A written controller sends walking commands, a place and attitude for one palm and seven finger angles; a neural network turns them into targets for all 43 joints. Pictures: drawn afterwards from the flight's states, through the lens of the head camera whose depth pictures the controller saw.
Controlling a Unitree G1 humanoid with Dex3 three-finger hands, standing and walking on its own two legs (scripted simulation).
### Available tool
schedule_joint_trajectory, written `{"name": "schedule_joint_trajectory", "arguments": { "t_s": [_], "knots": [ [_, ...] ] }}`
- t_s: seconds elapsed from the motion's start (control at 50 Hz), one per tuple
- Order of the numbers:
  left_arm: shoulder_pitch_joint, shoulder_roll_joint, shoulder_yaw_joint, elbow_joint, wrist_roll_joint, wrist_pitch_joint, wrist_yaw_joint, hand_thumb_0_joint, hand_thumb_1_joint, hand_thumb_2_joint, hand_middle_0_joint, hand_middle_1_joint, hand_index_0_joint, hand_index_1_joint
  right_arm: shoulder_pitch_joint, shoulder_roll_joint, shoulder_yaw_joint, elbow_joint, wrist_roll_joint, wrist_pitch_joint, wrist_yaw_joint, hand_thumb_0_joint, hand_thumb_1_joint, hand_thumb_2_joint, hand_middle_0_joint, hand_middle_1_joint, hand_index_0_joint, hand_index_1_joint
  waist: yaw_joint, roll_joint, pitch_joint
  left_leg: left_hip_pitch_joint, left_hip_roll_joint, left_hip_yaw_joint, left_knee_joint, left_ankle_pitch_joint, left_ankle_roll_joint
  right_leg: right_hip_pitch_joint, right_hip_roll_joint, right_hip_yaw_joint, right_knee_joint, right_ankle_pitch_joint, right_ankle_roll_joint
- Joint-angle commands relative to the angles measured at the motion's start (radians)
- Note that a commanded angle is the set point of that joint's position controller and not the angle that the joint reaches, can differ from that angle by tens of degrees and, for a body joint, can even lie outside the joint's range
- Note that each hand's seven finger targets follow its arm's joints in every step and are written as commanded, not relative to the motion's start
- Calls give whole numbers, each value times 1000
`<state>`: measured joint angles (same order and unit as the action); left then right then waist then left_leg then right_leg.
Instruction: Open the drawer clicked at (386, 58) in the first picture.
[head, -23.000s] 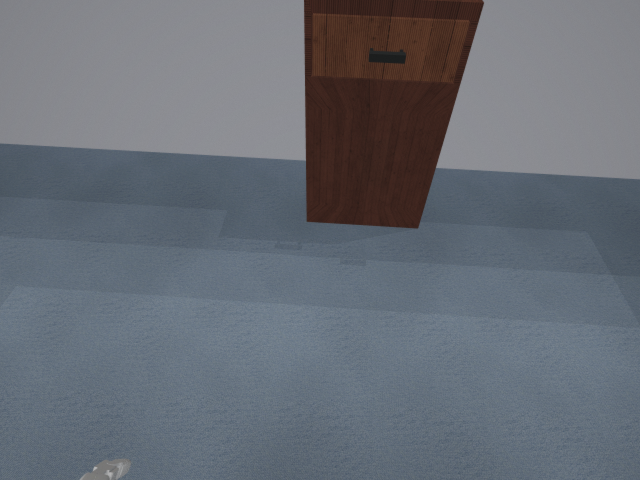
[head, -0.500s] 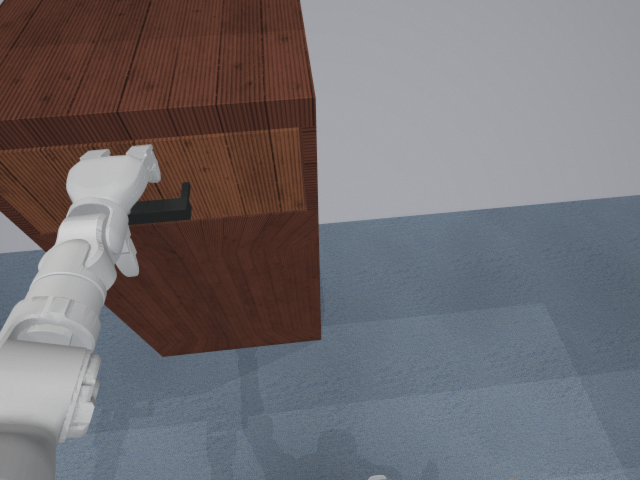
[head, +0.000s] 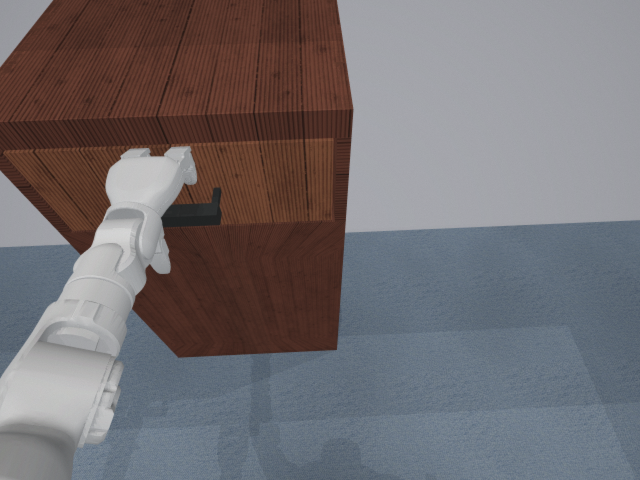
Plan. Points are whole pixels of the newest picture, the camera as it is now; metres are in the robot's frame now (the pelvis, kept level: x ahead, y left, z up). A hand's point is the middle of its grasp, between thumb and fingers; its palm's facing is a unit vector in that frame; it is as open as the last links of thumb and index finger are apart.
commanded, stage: move the hooked fingers above the handle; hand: left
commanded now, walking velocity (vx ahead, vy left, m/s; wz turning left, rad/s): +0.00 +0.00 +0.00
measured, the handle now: (185, 205) +0.50 +0.21 +0.01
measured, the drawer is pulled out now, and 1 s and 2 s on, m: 0.00 0.00 0.00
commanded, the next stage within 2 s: none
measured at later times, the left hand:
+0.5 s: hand (161, 209) +0.46 +0.22 +0.06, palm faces -0.07 +0.00 -1.00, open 13.4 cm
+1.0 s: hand (170, 202) +0.46 +0.20 +0.07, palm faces -0.03 -0.02 -1.00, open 13.7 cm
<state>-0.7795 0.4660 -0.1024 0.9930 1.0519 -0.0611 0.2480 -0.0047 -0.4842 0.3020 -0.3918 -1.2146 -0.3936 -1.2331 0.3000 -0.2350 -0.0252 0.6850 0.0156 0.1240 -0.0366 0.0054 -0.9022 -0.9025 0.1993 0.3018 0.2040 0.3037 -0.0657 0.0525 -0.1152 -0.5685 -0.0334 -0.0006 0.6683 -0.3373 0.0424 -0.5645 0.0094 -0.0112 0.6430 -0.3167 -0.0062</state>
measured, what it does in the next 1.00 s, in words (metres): stands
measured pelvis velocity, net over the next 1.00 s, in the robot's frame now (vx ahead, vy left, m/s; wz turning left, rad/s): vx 0.01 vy -0.01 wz -0.01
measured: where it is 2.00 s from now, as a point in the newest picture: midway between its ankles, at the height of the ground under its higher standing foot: outside the picture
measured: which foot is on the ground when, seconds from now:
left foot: down 0.00-1.00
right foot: down 0.00-1.00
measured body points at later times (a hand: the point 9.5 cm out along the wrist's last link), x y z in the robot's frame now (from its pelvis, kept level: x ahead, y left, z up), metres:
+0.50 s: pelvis +0.00 -0.01 +0.00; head +0.07 -0.02 +0.45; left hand +0.46 +0.21 +0.11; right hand +0.05 -0.29 -0.13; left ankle -0.01 +0.09 -0.72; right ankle -0.01 -0.12 -0.72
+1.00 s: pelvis +0.01 -0.01 +0.00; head +0.07 -0.03 +0.45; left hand +0.46 +0.20 +0.13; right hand +0.09 -0.27 -0.13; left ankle -0.01 +0.09 -0.72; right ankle -0.01 -0.12 -0.72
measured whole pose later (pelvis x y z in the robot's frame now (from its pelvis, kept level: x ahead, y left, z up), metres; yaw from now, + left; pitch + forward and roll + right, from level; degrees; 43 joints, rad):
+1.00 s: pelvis +0.01 -0.01 +0.00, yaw +0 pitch +12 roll +0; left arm -0.70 0.45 -0.09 0.87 1.03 -0.06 0.20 0.00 -0.48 0.30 -0.35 -1.21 -0.34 -1.21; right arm 0.28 -0.25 -0.04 0.67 0.01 0.14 -0.03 0.01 -0.90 -0.90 0.20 0.30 0.20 0.30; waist -0.04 0.06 -0.11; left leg -0.49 -0.03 0.00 0.62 -0.34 0.03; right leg -0.50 0.02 0.00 0.62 -0.33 -0.02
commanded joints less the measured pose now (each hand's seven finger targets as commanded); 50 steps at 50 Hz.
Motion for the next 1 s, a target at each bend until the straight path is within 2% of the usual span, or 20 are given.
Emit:
{"name": "schedule_joint_trajectory", "arguments": {
  "t_s": [0.0, 0.04, 0.1, 0.16, 0.2, 0.24, 0.28, 0.32, 0.38, 0.42, 0.48, 0.5, 0.54, 0.58, 0.62, 0.74, 0.8, 0.84, 0.92, 0.98],
  "knots": [
    [-587, 254, 75, -225, -6, 17, 31, 0, -500, 300, -300, -1200, -300, -1200, 91, -167, -63, -78, 0, -22, -21, 0, -900, -900, 200, 300, 200, 300, -42, -13, -335, 251, 10, -22, -73, 327, 4, 109, 33, -16, -73, 207, -35],
    [-566, 279, 98, -222, -4, 8, 25, 0, -500, 300, -300, -1200, -300, -1200, 84, -169, -61, -85, -3, -25, -24, 0, -900, -900, 200, 300, 200, 300, -35, -21, -333, 245, 8, -20, -75, 299, 7, 115, 32, -9, -78, 194, -34],
    [-582, 229, 57, -241, -13, -13, 13, 0, -500, 300, -300, -1200, -300, -1200, 90, -162, -62, -93, -2, -32, -27, 0, -900, -900, 200, 300, 200, 300, -43, -20, -341, 248, 4, -18, -71, 303, 9, 119, 30, -7, -79, 204, -33],
    [-572, 255, 79, -252, -5, -23, 17, 0, -500, 300, -300, -1200, -300, -1200, 91, -165, -65, -90, -4, -34, -29, 0, -900, -900, 200, 300, 200, 300, -37, -7, -354, 253, 5, -17, -65, 309, 8, 117, 30, -3, -74, 208, -35],
    [-598, 227, 55, -269, -9, -29, 18, 0, -500, 300, -300, -1200, -300, -1200, 97, -163, -68, -87, -5, -37, -27, 0, -900, -900, 200, 300, 200, 300, -48, 4, -359, 264, 5, -17, -59, 315, 8, 106, 30, -2, -76, 212, -33],
    [-582, 230, 65, -275, -8, -30, 23, 0, -500, 300, -300, -1200, -300, -1200, 102, -165, -72, -82, -6, -38, -25, 0, -900, -900, 200, 300, 200, 300, -41, 7, -368, 275, 5, -19, -55, 334, 5, 106, 32, -5, -71, 221, -35],
    [-610, 177, 22, -274, -17, -24, 22, 0, -500, 300, -300, -1200, -300, -1200, 105, -162, -72, -78, -6, -39, -21, 0, -900, -900, 200, 300, 200, 300, -60, 5, -353, 275, 4, -21, -52, 338, 7, 95, 33, -6, -76, 222, -35],
    [-616, 213, 47, -292, -15, -22, 28, 0, -500, 300, -300, -1200, -300, -1200, 112, -168, -76, -69, -6, -41, -19, 0, -900, -900, 200, 300, 200, 300, -50, 27, -364, 281, 5, -23, -54, 344, 4, 98, 33, -5, -71, 226, -37],
    [-620, 197, 35, -307, -22, -16, 25, 0, -500, 300, -300, -1200, -300, -1200, 115, -168, -79, -63, -9, -39, -19, 0, -900, -900, 200, 300, 200, 300, -56, 8, -404, 296, 1, -20, -46, 381, 6, 131, 33, -3, -72, 268, -35],
    [-585, 222, 60, -316, -24, -18, 22, 0, -500, 300, -300, -1200, -300, -1200, 109, -168, -80, -63, -6, -37, -17, 0, -900, -900, 200, 300, 200, 300, -39, 22, -405, 296, 1, -17, -53, 386, 5, 151, 31, -2, -72, 281, -36],
    [-585, 194, 36, -311, -37, -20, 10, 0, -500, 300, -300, -1200, -300, -1200, 102, -166, -78, -64, -5, -36, -19, 0, -900, -900, 200, 300, 200, 300, -51, -2, -362, 274, -2, -12, -56, 372, 10, 159, 30, 1, -85, 286, -34],
    [-594, 190, 28, -323, -38, -24, 8, 0, -500, 300, -300, -1200, -300, -1200, 102, -165, -76, -63, -3, -36, -19, 0, -900, -900, 200, 300, 200, 300, -51, 24, -355, 279, -1, -14, -62, 369, 8, 148, 29, 0, -84, 280, -35],
    [-568, 211, 52, -333, -37, -29, 6, 0, -500, 300, -300, -1200, -300, -1200, 98, -166, -78, -66, -4, -36, -19, 0, -900, -900, 200, 300, 200, 300, -38, 14, -366, 290, 0, -14, -63, 389, 8, 163, 30, 0, -81, 297, -36],
    [-576, 163, 13, -359, -42, -37, -2, 0, -500, 300, -300, -1200, -300, -1200, 95, -161, -79, -71, -6, -38, -16, 0, -900, -900, 200, 300, 200, 300, -44, 26, -384, 312, -1, -15, -58, 418, 6, 164, 30, -3, -81, 310, -36],
    [-541, 175, 33, -373, -43, -45, -3, 0, -500, 300, -300, -1200, -300, -1200, 95, -162, -83, -70, -7, -37, -14, 0, -900, -900, 200, 300, 200, 300, -30, 14, -400, 324, 2, -17, -59, 435, 4, 172, 31, -5, -75, 319, -35],
    [-479, 186, 54, -327, -29, -21, 6, 0, -500, 300, -300, -1200, -300, -1200, 71, -160, -76, -73, -5, -25, -6, 0, -900, -900, 200, 300, 200, 300, -15, -16, -337, 269, 0, -5, -68, 422, 5, 182, 29, -9, -74, 333, -37],
    [-451, 244, 106, -343, -21, -13, 10, 0, -500, 300, -300, -1200, -300, -1200, 60, -161, -75, -83, -6, -19, -4, 0, -900, -900, 200, 300, 200, 300, 11, -2, -378, 267, -1, -1, -70, 453, 3, 224, 26, -5, -62, 364, -40],
    [-443, 197, 73, -365, -27, -9, 6, 0, -500, 300, -300, -1200, -300, -1200, 49, -155, -77, -91, -7, -17, -2, 0, -900, -900, 200, 300, 200, 300, 5, -17, -381, 279, 0, 6, -68, 461, 6, 231, 26, -3, -67, 379, -36],
    [-381, 262, 126, -325, -28, 7, -2, 0, -500, 300, -300, -1200, -300, -1200, 36, -161, -70, -96, -4, -7, -8, 0, -900, -900, 200, 300, 200, 300, 19, -56, -345, 232, -2, 13, -81, 431, 8, 264, 22, -1, -69, 393, -33],
    [-373, 241, 109, -335, -24, 12, -9, 0, -500, 300, -300, -1200, -300, -1200, 21, -160, -70, -105, -1, -4, -9, 0, -900, -900, 200, 300, 200, 300, 21, -36, -330, 235, -2, 18, -86, 429, 8, 254, 21, -1, -75, 376, -36]
  ]
}}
